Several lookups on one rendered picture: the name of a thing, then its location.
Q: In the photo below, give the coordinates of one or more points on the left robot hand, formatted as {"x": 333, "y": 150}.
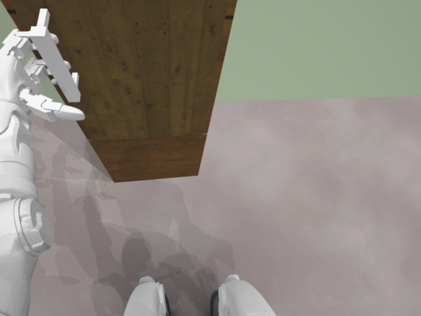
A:
{"x": 14, "y": 79}

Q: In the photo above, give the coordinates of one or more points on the left robot upper arm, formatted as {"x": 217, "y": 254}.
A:
{"x": 24, "y": 234}

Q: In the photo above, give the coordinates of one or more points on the cupboard door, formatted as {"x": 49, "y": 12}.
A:
{"x": 145, "y": 66}

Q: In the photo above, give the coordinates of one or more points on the robot thigh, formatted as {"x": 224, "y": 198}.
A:
{"x": 239, "y": 298}
{"x": 147, "y": 299}

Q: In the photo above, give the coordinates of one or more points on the right robot thigh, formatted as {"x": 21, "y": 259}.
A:
{"x": 239, "y": 298}

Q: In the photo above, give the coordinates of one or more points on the left robot thigh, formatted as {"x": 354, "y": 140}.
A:
{"x": 147, "y": 299}

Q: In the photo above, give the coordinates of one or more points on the robot left forearm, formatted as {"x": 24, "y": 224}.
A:
{"x": 17, "y": 161}

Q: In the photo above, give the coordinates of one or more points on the handle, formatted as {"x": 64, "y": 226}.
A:
{"x": 49, "y": 52}

